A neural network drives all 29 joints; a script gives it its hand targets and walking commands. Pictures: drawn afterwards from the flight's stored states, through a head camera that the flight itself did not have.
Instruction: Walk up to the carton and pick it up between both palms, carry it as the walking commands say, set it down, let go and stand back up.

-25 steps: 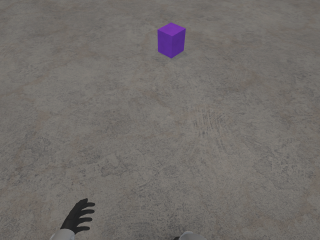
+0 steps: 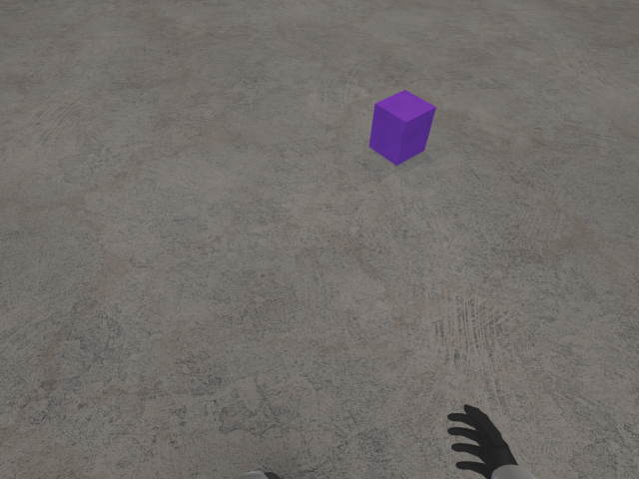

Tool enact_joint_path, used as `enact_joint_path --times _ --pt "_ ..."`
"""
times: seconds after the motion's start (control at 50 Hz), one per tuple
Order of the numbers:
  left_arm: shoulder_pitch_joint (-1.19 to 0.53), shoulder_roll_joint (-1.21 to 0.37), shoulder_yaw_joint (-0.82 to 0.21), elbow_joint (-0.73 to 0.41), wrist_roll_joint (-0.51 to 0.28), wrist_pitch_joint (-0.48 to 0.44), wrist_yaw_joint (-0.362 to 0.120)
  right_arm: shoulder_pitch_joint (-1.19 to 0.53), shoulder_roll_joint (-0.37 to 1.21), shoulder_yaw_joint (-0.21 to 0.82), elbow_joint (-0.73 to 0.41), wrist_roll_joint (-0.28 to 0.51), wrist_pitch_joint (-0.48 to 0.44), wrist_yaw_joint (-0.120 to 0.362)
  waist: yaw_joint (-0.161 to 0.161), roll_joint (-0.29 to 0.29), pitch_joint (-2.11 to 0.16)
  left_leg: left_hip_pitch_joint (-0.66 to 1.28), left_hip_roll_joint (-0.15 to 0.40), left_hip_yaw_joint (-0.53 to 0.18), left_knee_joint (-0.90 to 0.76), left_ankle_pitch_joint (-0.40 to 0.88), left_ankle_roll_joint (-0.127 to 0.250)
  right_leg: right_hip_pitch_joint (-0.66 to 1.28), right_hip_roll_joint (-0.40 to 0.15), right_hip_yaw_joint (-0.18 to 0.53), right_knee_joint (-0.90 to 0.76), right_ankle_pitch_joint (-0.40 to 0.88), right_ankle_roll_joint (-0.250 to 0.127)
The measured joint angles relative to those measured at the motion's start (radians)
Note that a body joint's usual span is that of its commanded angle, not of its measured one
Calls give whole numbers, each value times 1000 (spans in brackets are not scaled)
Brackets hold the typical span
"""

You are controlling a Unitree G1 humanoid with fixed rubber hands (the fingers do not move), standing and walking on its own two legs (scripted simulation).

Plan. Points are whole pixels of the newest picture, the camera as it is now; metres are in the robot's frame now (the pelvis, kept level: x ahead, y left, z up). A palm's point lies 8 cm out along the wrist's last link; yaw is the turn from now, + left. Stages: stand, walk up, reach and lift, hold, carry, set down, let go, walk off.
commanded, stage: walk up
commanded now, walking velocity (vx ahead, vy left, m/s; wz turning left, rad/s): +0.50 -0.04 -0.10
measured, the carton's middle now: (400, 127) +1.79 -0.23 -0.64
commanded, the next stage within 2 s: none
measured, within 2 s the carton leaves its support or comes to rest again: neither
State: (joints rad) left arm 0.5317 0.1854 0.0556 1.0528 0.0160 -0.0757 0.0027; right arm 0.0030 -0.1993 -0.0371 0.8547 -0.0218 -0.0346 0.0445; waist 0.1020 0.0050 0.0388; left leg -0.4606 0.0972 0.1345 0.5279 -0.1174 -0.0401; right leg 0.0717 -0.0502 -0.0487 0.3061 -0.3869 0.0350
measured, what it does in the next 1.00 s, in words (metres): walks ahead: left foot, then right foot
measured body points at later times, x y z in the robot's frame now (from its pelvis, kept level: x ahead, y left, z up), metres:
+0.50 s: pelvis +0.24 -0.04 +0.01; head +0.26 -0.03 +0.45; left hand +0.42 +0.17 -0.12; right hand +0.10 -0.27 -0.13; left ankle +0.12 +0.13 -0.73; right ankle +0.36 -0.18 -0.72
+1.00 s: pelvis +0.48 -0.05 +0.01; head +0.50 -0.06 +0.46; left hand +0.36 +0.17 -0.13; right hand +0.66 -0.27 -0.12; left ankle +0.62 +0.09 -0.70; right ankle +0.36 -0.18 -0.73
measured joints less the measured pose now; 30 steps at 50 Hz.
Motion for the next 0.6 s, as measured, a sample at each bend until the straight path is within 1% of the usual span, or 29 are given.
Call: enact_joint_path --times 0.02,0.04,0.06,0.08,0.1,0.12,0.16,0.2,0.24,0.3,0.36,0.44,0.48,0.5,0.52,0.54,0.56,0.58,0.6 --pt "4 1 0 5 -1 3 -1 3 -2 0 3 -3 -13 -6 -4 -1 -3 32 -4 9 -15 -4 20 -24 -5 6 90 -54 0" --pt "-13 7 2 10 -4 8 -1 8 1 -3 13 -10 -23 -15 -14 -15 4 23 -12 16 30 -16 46 -83 -15 19 249 -90 -8" --pt "-39 14 5 7 -1 13 0 26 1 -3 26 -10 -29 -24 -21 -25 11 20 -15 19 69 -47 60 -161 -8 46 440 -97 -20" --pt "-67 24 8 -1 1 16 -1 56 -1 -3 44 -8 -32 -32 -29 -31 15 34 -16 18 81 -73 66 -236 5 64 610 -83 -28" --pt "-95 34 9 -10 3 18 -2 93 -4 -4 65 -7 -33 -37 -37 -36 17 60 -16 16 69 -89 67 -300 11 68 732 -47 -33" --pt "-123 44 10 -19 4 19 -5 132 -8 -8 86 -7 -33 -40 -49 -40 17 92 -17 13 42 -88 54 -356 7 61 807 -2 -35" --pt "-177 60 15 -39 6 27 -14 210 -13 -15 125 -6 -36 -44 -76 -49 13 154 -21 10 -19 -87 53 -453 -16 44 862 75 -30" --pt "-228 69 19 -59 10 42 -27 286 -17 -17 152 -5 -41 -45 -104 -51 9 209 -19 4 -72 -87 53 -531 -35 32 851 137 -21" --pt "-274 73 19 -76 14 57 -40 357 -18 -17 170 -4 -45 -45 -129 -48 5 255 -13 -3 -110 -92 47 -589 -50 23 802 192 -12" --pt "-332 66 16 -99 12 74 -59 439 -10 -16 189 -5 -45 -49 -158 -46 2 320 -1 -2 -157 -107 30 -641 -64 11 677 262 -1" --pt "-386 48 7 -117 5 82 -74 491 3 -12 200 -4 -44 -53 -188 -43 3 385 13 3 -199 -124 7 -644 -70 -9 511 314 4" --pt "-454 21 -6 -137 0 78 -85 529 18 -13 209 -3 -38 -54 -223 -34 3 454 32 -2 -236 -158 -32 -594 -62 -41 319 308 2" --pt "-479 11 -9 -146 1 71 -85 536 17 -15 212 0 -33 -55 -231 -22 -3 479 47 -3 -237 -186 -56 -556 -49 -56 252 277 -1" --pt "-487 7 -10 -150 4 63 -82 538 12 -17 214 2 -31 -55 -230 -14 -6 484 57 -1 -221 -210 -69 -531 -39 -66 219 260 -2" --pt "-491 6 -10 -153 7 50 -76 541 9 -17 215 4 -27 -54 -224 -9 -10 476 68 0 -172 -249 -70 -498 -31 -76 188 234 -6" --pt "-495 8 -7 -154 13 34 -67 539 6 -16 216 4 -24 -52 -213 -5 -11 440 82 -2 -68 -303 -52 -484 -25 -77 179 256 -18" --pt "-494 4 -2 -152 18 21 -55 515 0 -14 215 5 -19 -51 -197 10 -1 376 91 -32 95 -359 -26 -503 -12 -80 230 260 -34" --pt "-481 4 -1 -147 18 13 -46 484 -5 -12 206 2 -17 -49 -186 19 7 301 83 -69 269 -381 -2 -505 -4 -82 264 237 -49" --pt "-458 6 -1 -137 17 7 -39 452 -11 -12 194 -1 -19 -48 -177 23 11 229 68 -92 417 -371 19 -490 -2 -85 269 214 -60"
